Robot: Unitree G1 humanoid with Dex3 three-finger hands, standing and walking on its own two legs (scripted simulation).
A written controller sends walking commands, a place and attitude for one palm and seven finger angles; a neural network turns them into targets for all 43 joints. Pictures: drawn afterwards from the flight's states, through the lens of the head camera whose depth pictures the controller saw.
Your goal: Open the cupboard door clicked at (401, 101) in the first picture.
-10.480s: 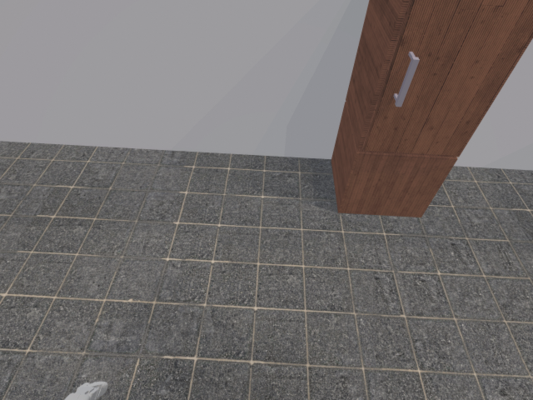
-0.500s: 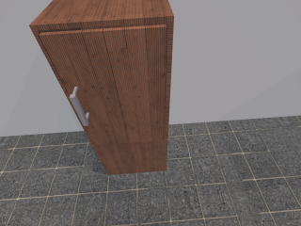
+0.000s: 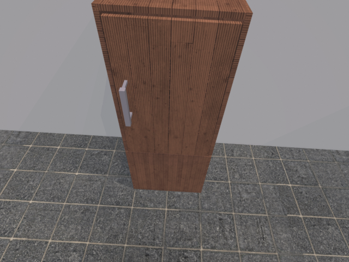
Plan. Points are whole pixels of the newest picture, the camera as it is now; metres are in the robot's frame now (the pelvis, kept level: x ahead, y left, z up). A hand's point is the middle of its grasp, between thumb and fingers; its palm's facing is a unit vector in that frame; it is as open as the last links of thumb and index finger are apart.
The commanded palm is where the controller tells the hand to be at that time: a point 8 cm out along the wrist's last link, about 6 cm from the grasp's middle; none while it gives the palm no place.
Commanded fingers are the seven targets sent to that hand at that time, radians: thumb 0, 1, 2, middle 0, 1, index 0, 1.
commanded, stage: come to a stop and stand still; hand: left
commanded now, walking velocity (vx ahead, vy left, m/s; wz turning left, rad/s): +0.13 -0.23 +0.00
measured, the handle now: (126, 104) +0.60 +0.21 -0.01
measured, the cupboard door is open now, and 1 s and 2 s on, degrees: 0 0 0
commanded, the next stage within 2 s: look again from close up in 0.96 s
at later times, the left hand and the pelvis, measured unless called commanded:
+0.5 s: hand out of the picture +0.01 +0.12 -0.15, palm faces +0.01 -0.98 -0.21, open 7.3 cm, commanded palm none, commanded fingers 0.00 0.90 0.90 -0.20 -0.30 -0.20 -0.30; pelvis +0.00 -0.04 +0.02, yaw -1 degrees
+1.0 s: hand out of the picture +0.01 +0.10 -0.15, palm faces +0.02 -0.98 -0.18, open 7.4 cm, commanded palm none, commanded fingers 0.00 0.90 0.90 -0.20 -0.30 -0.20 -0.30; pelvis +0.02 -0.06 +0.02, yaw -2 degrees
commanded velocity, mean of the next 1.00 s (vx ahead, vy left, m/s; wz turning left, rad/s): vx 0.01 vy -0.03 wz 0.00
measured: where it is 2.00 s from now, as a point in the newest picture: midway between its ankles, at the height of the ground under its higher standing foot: outside the picture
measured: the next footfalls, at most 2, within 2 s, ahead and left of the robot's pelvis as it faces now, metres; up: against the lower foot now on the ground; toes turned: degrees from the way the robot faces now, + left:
right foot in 0.34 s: +0.03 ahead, -0.11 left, +0.00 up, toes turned -4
left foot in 0.62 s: +0.14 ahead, +0.09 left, +0.00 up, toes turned +2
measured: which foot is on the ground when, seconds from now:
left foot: down 0.00-0.34, up 0.36-0.60, down 0.62-1.00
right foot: up 0.00-0.32, down 0.34-1.00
